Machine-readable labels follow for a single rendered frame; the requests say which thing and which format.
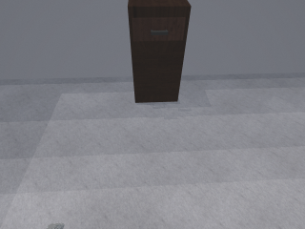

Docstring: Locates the drawer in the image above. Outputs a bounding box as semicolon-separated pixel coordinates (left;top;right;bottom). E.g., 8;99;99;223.
132;17;186;41

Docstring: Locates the handle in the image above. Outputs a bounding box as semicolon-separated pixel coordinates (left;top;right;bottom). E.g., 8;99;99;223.
151;29;169;35

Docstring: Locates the cabinet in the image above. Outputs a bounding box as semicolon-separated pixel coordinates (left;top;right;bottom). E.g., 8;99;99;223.
128;0;192;103

